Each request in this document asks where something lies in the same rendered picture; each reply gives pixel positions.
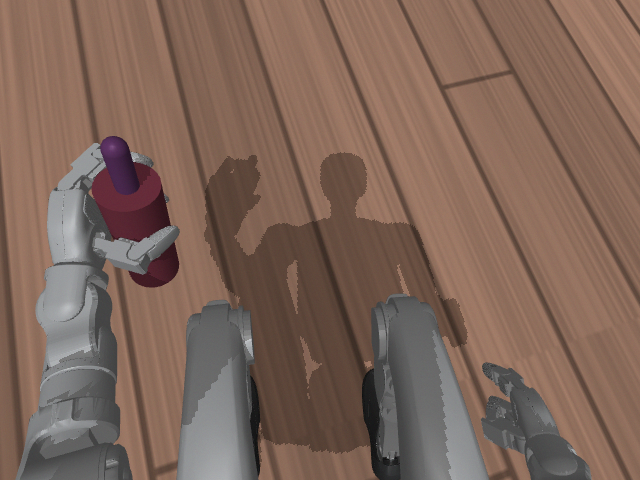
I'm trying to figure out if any right robot hand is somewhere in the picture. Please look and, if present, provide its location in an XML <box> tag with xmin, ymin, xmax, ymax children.
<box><xmin>481</xmin><ymin>363</ymin><xmax>560</xmax><ymax>455</ymax></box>

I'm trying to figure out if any right robot arm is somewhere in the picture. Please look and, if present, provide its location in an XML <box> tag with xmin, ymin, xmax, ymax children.
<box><xmin>524</xmin><ymin>434</ymin><xmax>592</xmax><ymax>480</ymax></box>

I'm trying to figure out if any left robot arm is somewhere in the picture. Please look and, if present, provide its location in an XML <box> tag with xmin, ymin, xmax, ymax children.
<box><xmin>15</xmin><ymin>262</ymin><xmax>133</xmax><ymax>480</ymax></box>

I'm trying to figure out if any right robot foot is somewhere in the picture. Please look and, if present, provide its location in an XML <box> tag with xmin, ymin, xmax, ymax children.
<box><xmin>362</xmin><ymin>368</ymin><xmax>401</xmax><ymax>480</ymax></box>

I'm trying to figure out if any bottle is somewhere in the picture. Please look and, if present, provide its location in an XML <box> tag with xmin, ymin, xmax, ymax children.
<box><xmin>91</xmin><ymin>136</ymin><xmax>179</xmax><ymax>288</ymax></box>

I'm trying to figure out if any left robot hand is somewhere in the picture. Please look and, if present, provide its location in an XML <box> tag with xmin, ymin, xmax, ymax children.
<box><xmin>47</xmin><ymin>143</ymin><xmax>180</xmax><ymax>275</ymax></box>

